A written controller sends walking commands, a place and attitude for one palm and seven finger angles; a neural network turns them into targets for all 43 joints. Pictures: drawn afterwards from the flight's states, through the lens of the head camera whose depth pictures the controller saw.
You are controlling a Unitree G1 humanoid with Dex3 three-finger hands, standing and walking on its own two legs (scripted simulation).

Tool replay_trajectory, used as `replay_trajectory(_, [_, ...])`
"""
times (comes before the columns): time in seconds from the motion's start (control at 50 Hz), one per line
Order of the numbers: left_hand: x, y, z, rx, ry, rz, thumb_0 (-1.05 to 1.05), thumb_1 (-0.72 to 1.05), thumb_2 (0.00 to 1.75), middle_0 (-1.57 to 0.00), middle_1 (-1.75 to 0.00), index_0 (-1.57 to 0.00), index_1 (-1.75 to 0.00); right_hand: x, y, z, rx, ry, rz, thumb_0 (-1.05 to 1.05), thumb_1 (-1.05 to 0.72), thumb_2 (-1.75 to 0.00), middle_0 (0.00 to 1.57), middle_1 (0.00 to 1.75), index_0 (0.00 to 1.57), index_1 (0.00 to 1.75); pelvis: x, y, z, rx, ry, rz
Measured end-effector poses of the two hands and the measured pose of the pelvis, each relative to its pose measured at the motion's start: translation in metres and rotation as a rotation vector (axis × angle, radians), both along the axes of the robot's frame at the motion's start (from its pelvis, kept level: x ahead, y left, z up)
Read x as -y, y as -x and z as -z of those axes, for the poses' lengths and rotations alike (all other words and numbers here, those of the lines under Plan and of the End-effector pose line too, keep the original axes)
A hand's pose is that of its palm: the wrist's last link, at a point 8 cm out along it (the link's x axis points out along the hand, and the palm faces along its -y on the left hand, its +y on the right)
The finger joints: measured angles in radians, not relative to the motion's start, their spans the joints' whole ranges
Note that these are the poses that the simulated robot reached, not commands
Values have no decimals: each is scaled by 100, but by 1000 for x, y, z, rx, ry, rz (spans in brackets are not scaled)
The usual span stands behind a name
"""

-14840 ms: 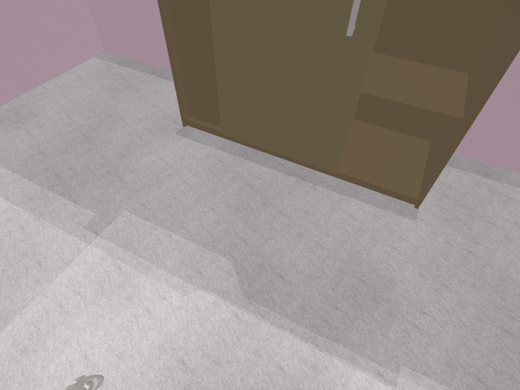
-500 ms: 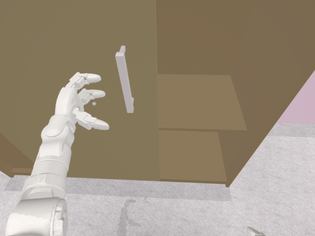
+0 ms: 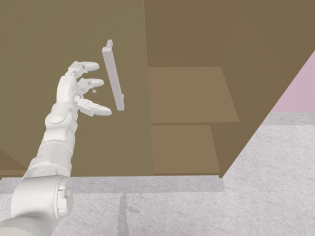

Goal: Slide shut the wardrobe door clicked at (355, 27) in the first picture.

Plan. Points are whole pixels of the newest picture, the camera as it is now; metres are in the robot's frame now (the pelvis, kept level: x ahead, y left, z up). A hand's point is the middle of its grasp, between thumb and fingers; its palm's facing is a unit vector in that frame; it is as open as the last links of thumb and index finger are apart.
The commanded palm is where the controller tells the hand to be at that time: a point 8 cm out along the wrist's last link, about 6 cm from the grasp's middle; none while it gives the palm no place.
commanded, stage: move the hooked fingers beside the handle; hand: left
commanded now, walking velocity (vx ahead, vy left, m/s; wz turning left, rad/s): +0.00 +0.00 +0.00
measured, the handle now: (115, 78) +0.51 +0.10 +0.12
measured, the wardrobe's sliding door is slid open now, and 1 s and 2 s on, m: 0.42 0.42 0.42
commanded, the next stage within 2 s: feel for the door with the fingertips in 0.60 s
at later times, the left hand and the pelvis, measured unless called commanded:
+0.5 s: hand (97, 93) +0.44 +0.14 +0.13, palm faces -0.03 -1.00 -0.02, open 14.0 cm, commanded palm +0.42 +0.20 +0.12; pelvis +0.00 +0.01 +0.00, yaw +0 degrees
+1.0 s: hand (105, 92) +0.45 +0.12 +0.12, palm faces -0.05 -1.00 -0.01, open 14.0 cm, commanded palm +0.42 +0.18 +0.12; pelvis +0.00 +0.00 +0.00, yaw +1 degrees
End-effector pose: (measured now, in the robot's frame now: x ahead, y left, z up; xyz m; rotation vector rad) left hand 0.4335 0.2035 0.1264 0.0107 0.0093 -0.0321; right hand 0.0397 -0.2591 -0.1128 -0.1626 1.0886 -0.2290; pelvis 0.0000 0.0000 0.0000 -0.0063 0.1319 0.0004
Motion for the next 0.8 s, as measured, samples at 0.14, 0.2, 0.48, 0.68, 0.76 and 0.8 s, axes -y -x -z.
replay_trajectory(0.14, [-9, 2, 0, 23, -6, -17, -1, -50, 30, -30, -120, -30, -120, -3, 1, -1, -2, -3, 9, 0, -90, -90, 20, 30, 20, 30, -2, -2, 0, -3, 2, 6])
replay_trajectory(0.2, [-11, 5, -2, 29, -11, -10, -1, -50, 30, -30, -120, -30, -120, -4, -2, -1, 2, -5, 5, 0, -90, -90, 20, 30, 20, 30, -3, -3, 0, 0, 3, 2])
replay_trajectory(0.48, [10, 12, -1, 33, -13, 2, -1, -50, 30, -30, -120, -30, -120, -10, -27, -3, 76, -13, -37, 0, -91, -90, 20, 30, 20, 30, -6, 2, 1, 14, 3, -9])
replay_trajectory(0.68, [0, 12, -2, 10, -13, -23, -1, -50, 30, -30, -120, -30, -120, -8, -19, -3, 68, -16, -27, 0, -90, -90, 20, 30, 20, 30, -2, 4, 1, 19, 3, -5])
replay_trajectory(0.76, [-5, 12, 0, 12, -13, -21, -1, -50, 30, -30, -120, -30, -120, -4, -10, -1, 38, -5, -25, 0, -90, -90, 20, 30, 20, 30, 0, 6, 1, 14, 4, -11])
replay_trajectory(0.8, [-3, 11, 0, 16, -14, -12, -1, -50, 30, -30, -120, -30, -120, -2, -5, 0, 22, -1, -25, 0, -90, -90, 20, 30, 20, 30, 0, 6, 1, 11, 6, -14])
